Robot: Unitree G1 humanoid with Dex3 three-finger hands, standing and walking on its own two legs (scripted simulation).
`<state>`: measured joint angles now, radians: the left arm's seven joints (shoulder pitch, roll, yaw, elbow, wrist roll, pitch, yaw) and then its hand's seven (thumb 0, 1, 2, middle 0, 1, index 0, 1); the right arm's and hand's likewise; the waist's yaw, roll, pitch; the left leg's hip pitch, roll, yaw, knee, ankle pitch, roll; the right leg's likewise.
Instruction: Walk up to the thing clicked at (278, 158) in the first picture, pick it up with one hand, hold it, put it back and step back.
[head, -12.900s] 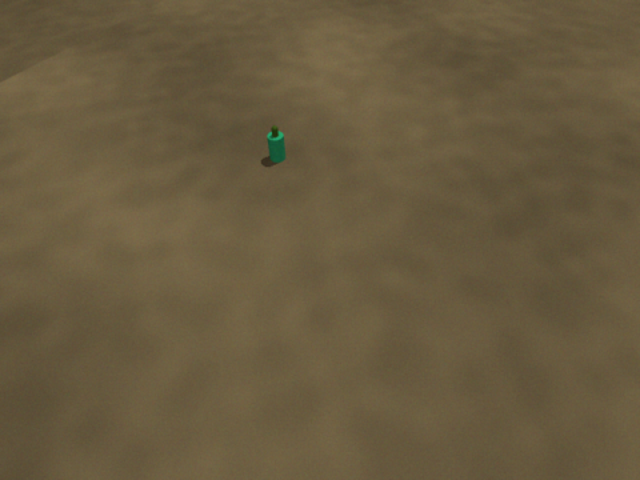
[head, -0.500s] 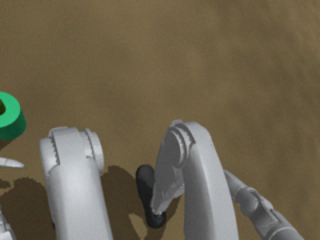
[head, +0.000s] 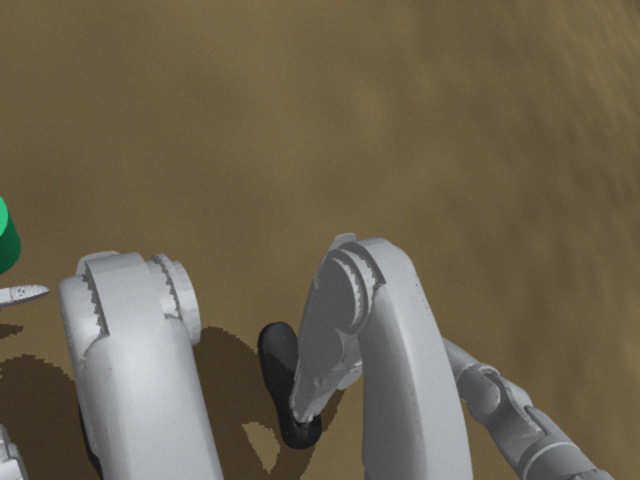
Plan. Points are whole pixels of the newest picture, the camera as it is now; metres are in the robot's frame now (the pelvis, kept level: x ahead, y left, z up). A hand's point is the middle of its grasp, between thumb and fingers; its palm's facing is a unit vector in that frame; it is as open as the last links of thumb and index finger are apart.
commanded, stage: close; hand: left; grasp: from the side
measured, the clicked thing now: out of the picture +0.38 +0.31 -0.18
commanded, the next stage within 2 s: settle in 0.46 s
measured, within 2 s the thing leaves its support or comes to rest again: leaves its support in 0.86 s
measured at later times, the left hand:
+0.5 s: hand out of the picture +0.37 +0.31 -0.17, palm faces +0.45 -0.89 -0.01, open 10.7 cm
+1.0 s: hand out of the picture +0.36 +0.32 -0.14, palm faces +0.45 -0.89 -0.01, open 11.0 cm
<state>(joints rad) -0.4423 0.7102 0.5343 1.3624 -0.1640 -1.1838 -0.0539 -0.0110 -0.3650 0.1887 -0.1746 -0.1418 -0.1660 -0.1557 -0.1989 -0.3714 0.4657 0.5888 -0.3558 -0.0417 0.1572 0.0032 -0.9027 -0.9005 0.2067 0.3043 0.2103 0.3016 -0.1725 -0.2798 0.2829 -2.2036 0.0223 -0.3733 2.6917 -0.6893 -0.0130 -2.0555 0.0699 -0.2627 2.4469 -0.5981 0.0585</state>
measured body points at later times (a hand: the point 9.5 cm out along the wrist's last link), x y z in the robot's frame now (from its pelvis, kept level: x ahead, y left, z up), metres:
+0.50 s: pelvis +0.00 +0.00 +0.00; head +0.20 +0.20 +0.34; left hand +0.34 +0.35 -0.17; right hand +0.20 -0.23 -0.02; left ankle +0.09 +0.13 -0.24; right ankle +0.14 -0.12 -0.24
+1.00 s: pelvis +0.00 +0.00 +0.01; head +0.19 +0.20 +0.36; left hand +0.33 +0.36 -0.14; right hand +0.21 -0.23 -0.02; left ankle +0.09 +0.13 -0.24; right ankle +0.14 -0.12 -0.24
